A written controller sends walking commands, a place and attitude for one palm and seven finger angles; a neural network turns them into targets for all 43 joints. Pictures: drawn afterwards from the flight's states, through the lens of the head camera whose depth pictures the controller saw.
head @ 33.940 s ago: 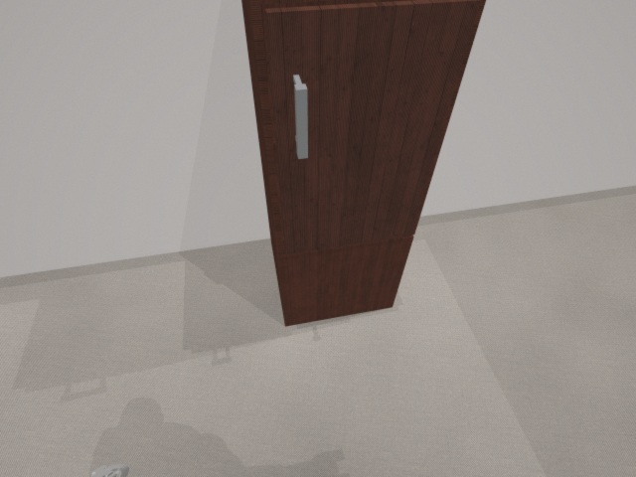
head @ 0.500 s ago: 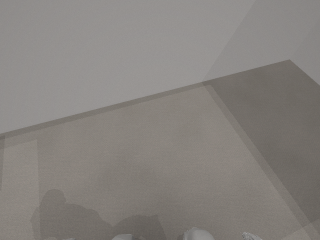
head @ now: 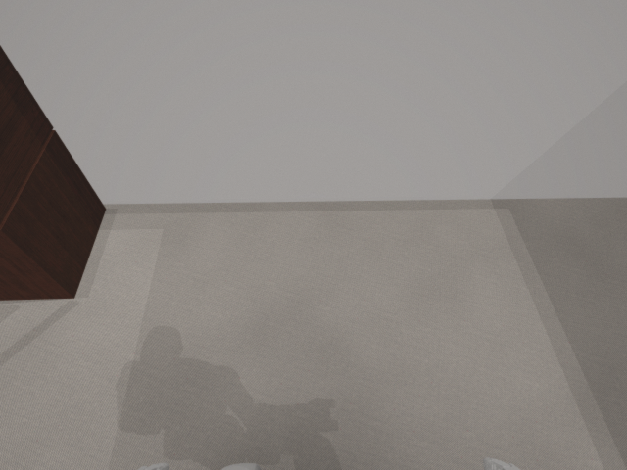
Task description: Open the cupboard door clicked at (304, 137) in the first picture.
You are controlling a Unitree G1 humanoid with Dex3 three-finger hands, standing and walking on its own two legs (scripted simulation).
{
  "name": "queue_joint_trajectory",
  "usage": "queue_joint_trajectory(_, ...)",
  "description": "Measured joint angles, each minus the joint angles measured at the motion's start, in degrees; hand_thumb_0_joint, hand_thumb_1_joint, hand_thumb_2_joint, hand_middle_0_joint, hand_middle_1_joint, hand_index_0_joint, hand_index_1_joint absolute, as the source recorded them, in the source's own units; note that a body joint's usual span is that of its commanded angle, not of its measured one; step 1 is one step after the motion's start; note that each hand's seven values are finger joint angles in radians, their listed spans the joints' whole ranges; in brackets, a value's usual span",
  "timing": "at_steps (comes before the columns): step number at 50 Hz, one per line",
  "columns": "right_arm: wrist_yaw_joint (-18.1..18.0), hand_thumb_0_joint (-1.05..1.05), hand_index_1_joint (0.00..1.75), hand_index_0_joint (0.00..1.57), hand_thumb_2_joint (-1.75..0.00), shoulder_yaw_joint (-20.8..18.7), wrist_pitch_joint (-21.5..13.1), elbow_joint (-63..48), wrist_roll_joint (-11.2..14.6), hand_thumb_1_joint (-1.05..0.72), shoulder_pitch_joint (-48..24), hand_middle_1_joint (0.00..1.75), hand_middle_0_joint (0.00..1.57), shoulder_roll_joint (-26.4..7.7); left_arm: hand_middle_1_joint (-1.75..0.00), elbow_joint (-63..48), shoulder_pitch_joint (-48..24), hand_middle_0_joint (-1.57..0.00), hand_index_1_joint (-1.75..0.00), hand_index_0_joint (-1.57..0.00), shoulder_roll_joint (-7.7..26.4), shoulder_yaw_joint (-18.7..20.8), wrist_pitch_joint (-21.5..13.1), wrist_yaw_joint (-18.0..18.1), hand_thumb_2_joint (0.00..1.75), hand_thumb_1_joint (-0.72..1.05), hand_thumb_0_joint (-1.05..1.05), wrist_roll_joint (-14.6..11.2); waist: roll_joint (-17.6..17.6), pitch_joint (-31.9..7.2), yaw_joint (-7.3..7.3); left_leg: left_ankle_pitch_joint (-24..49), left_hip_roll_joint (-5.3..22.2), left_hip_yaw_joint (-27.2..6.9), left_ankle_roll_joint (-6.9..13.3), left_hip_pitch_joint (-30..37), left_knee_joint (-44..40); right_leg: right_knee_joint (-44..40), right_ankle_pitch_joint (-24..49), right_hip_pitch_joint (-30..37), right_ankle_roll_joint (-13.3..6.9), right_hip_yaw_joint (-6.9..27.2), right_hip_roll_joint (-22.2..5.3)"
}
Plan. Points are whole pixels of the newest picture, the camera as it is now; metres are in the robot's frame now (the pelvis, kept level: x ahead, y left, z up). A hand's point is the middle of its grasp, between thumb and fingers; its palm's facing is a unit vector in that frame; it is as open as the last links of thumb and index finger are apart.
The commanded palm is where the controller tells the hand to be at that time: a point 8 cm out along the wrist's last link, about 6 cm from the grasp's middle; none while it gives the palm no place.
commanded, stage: turn to face it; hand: left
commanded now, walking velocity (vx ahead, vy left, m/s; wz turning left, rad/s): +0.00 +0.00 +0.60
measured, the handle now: out of the picture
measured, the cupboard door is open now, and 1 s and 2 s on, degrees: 50 50 50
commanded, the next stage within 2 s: take the last steps up to it in 1.38 s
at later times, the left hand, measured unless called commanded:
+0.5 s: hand out of the picture +0.02 +0.17 -0.14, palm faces +0.28 -0.92 -0.27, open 7.4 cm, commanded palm none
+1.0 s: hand out of the picture -0.01 +0.18 -0.14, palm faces +0.55 -0.78 -0.31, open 7.4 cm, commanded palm none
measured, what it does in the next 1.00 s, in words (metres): steps on the spot, turning left: right foot, then left foot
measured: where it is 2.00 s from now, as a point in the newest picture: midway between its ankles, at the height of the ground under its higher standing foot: outside the picture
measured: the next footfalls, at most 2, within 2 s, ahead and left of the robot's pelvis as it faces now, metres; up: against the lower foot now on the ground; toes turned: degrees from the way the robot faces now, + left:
right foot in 0.32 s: +0.07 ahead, -0.15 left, +0.00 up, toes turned +6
left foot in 0.64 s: +0.00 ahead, +0.10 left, +0.00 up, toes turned +27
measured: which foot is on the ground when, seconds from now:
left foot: down 0.00-0.30, up 0.32-0.62, down 0.64-0.96, up 0.98-1.00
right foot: up 0.00-0.30, down 0.32-0.62, up 0.64-0.94, down 0.96-1.00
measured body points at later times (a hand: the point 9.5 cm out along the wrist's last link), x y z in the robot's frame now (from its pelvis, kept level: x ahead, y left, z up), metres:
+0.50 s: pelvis +0.00 -0.04 +0.02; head +0.05 -0.04 +0.46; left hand +0.01 +0.22 -0.12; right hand +0.16 -0.27 -0.13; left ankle -0.04 +0.08 -0.66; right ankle +0.03 -0.16 -0.72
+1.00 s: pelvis +0.02 -0.06 +0.00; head +0.07 -0.05 +0.45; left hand -0.04 +0.22 -0.11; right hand +0.22 -0.24 -0.15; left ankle -0.04 +0.07 -0.71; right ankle +0.08 -0.16 -0.73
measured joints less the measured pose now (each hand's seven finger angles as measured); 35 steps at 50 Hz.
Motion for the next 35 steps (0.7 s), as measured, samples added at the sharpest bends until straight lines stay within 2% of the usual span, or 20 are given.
queue_joint_trajectory(1,-0.22,0.01,0.30,0.20,-0.90,-0.04,-0.49,-0.12,-0.16,-0.90,-0.33,0.30,0.20,0.33,-0.30,0.27,-0.27,-0.21,-0.30,-0.21,0.62,0.23,0.62,-0.01,0.90,0.90,0.00,-0.09,-0.65,0.22,0.05,-0.30,-0.53,-0.44,1.38,-1.17,1.72,5.21,-4.11,-2.22,0.64,2.03,-0.03)
queue_joint_trajectory(3,-0.78,0.01,0.30,0.20,-0.90,0.28,-1.11,-0.38,-0.41,-0.90,-0.48,0.30,0.20,1.05,-0.30,1.15,-1.11,-0.21,-0.30,-0.21,1.74,0.81,1.97,0.31,0.90,0.90,0.00,-0.02,-1.39,0.57,0.42,-1.66,-0.99,-1.32,1.78,-2.10,3.36,15.82,-8.42,-6.80,1.23,6.56,1.53)
queue_joint_trajectory(5,-1.45,0.01,0.30,0.20,-0.90,0.49,-1.35,-0.48,-0.54,-0.90,0.01,0.30,0.20,1.45,-0.30,1.93,-1.90,-0.20,-0.30,-0.20,2.31,1.33,2.54,0.36,0.90,0.91,0.00,-0.02,-1.07,0.38,0.55,-1.10,-1.14,-2.58,1.20,-1.80,1.89,21.90,-6.92,-10.05,1.54,9.04,3.00)
queue_joint_trajectory(7,-1.83,0.01,0.30,0.20,-0.90,0.64,-1.33,-0.22,-0.63,-0.90,0.46,0.30,0.20,1.57,-0.30,1.92,-2.36,-0.20,-0.30,-0.20,2.55,1.65,2.56,0.18,0.90,0.91,0.00,-0.07,-0.40,0.26,0.72,0.47,-1.25,-3.75,0.62,-0.96,-0.51,22.71,-4.76,-11.44,1.65,10.34,3.86)
queue_joint_trajectory(11,-1.79,0.01,0.30,0.20,-0.90,0.58,-0.81,0.45,-0.82,-0.90,1.21,0.30,0.20,1.38,-0.30,0.92,-2.78,-0.20,-0.30,-0.20,2.52,1.73,2.14,0.01,0.90,0.91,0.00,-0.25,1.53,-0.01,0.63,2.39,-1.22,-6.22,0.04,-0.16,-3.24,13.97,-3.64,-9.66,1.40,11.05,5.25)
queue_joint_trajectory(15,-1.57,0.01,0.30,0.20,-0.90,-0.04,0.24,0.83,-0.56,-0.90,2.05,0.30,0.20,1.02,-0.30,-0.53,-2.33,-0.20,-0.30,-0.20,2.45,1.46,0.81,-0.03,0.90,0.91,0.00,-0.30,2.96,-0.83,0.21,1.64,-1.83,-9.09,-1.47,-1.97,-0.82,-3.16,1.53,-2.64,0.56,10.46,6.75)
queue_joint_trajectory(16,-1.48,0.01,0.30,0.20,-0.90,-0.29,0.50,0.88,-0.33,-0.90,2.16,0.30,0.20,0.92,-0.30,-0.88,-2.02,-0.20,-0.30,-0.20,2.47,1.47,0.16,0.14,0.90,0.91,0.00,-0.02,2.73,-1.14,0.47,-1.29,-2.36,-9.16,-1.56,-3.39,1.87,-5.74,2.81,-1.89,-0.88,10.56,6.39)
queue_joint_trajectory(18,-1.31,0.01,0.30,0.20,-0.90,-0.94,1.11,1.38,-0.28,-0.90,1.57,0.30,0.20,-0.10,-0.30,-0.80,-2.10,-0.20,-0.30,-0.20,1.30,0.96,-0.31,0.56,0.90,0.91,0.00,0.24,4.16,-0.25,0.24,-9.38,-2.74,-9.20,-1.59,-7.05,13.29,-4.09,3.48,-1.87,-2.34,8.82,6.13)
queue_joint_trajectory(20,-1.11,0.01,0.30,0.20,-0.90,-1.32,1.64,1.84,-0.26,-0.90,1.08,0.30,0.20,-0.68,-0.30,-0.79,-1.48,-0.20,-0.30,-0.20,0.30,0.52,-0.31,0.92,0.90,0.91,0.00,0.22,4.39,0.24,0.02,-10.93,-2.66,-7.43,-2.03,-10.06,24.61,-4.87,3.90,-0.47,-2.55,7.35,5.30)
queue_joint_trajectory(22,-0.80,0.01,0.30,0.20,-0.90,-1.34,1.90,2.02,-0.18,-0.90,0.71,0.30,0.20,-0.70,-0.30,-0.52,-0.79,-0.20,-0.30,-0.20,-0.31,0.18,-0.14,1.10,0.90,0.91,0.00,0.30,3.68,0.39,-0.26,-10.36,-1.83,-5.23,-2.74,-10.92,29.16,-6.63,4.53,1.06,-2.44,6.08,4.35)
queue_joint_trajectory(24,-0.51,0.01,0.30,0.20,-0.90,-1.17,1.96,1.89,-0.02,-0.90,0.49,0.30,0.20,-0.31,-0.30,-0.17,-0.33,-0.20,-0.30,-0.20,-0.61,-0.06,-0.07,1.03,0.90,0.91,0.00,0.45,2.37,0.40,-0.41,-10.35,-1.03,-3.16,-3.24,-9.69,26.61,-8.02,4.96,2.15,-2.29,4.82,3.18)
queue_joint_trajectory(28,-0.19,0.01,0.30,0.19,-0.90,-0.57,1.52,1.55,0.23,-0.90,-0.25,0.30,0.20,0.38,-0.30,0.23,0.09,-0.20,-0.30,-0.21,-0.75,-0.28,-0.36,0.58,0.90,0.90,0.00,0.62,0.23,0.65,0.30,-10.47,-0.41,-0.48,-3.25,-4.73,14.15,-7.89,4.44,2.73,-1.56,2.07,1.12)
queue_joint_trajectory(30,-0.14,0.01,0.30,0.19,-0.90,-0.21,0.98,1.10,0.25,-0.90,-0.64,0.30,0.20,0.57,-0.30,0.46,0.45,-0.21,-0.30,-0.21,-0.45,-0.08,-0.41,0.32,0.90,0.90,0.00,0.48,-0.54,0.67,0.59,-7.02,-0.58,0.33,-2.82,-1.38,5.95,-5.75,3.13,2.16,-0.89,0.68,0.09)
queue_joint_trajectory(31,-0.05,0.01,0.30,0.19,-0.90,-0.02,0.51,0.59,0.20,-0.90,-0.56,0.30,0.20,0.39,-0.30,0.42,0.94,-0.21,-0.30,-0.21,-0.29,0.07,-0.27,0.16,0.90,0.90,0.00,0.25,-0.45,0.28,0.62,-2.77,-0.38,0.34,-2.15,0.59,1.06,-3.62,1.95,1.30,-0.45,-0.03,-0.25)
queue_joint_trajectory(32,-0.09,0.01,0.30,0.20,-0.90,-0.06,-0.15,0.15,0.00,-0.90,-0.52,0.30,0.20,0.23,-0.30,0.47,1.16,-0.21,-0.30,-0.21,-0.03,0.25,0.09,-0.01,0.90,0.90,0.00,-0.01,-0.19,-0.18,0.43,1.54,-0.22,-0.58,-0.43,0.48,-0.28,0.59,-0.75,-0.52,0.38,0.21,-0.28)
queue_joint_trajectory(33,-0.29,0.01,0.30,0.20,-0.90,-0.03,-0.61,0.05,-0.14,-0.90,-0.84,0.30,0.20,0.56,-0.30,0.78,0.78,-0.21,-0.30,-0.21,0.61,0.46,0.77,0.01,0.90,0.90,0.00,-0.07,-0.86,0.11,0.58,1.03,-0.72,-0.91,0.67,-0.55,1.63,6.04,-4.88,-2.68,0.87,2.44,-0.11)
queue_joint_trajectory(35,-0.85,0.01,0.30,0.20,-0.90,0.34,-1.19,-0.21,-0.37,-0.90,-0.76,0.30,0.20,1.19,-0.30,1.69,-0.13,-0.21,-0.30,-0.21,1.64,0.89,2.03,0.35,0.90,0.90,0.00,-0.03,-1.38,0.30,0.91,-1.70,-1.09,-1.67,1.44,-1.13,3.13,16.00,-8.74,-6.79,1.32,6.58,1.58)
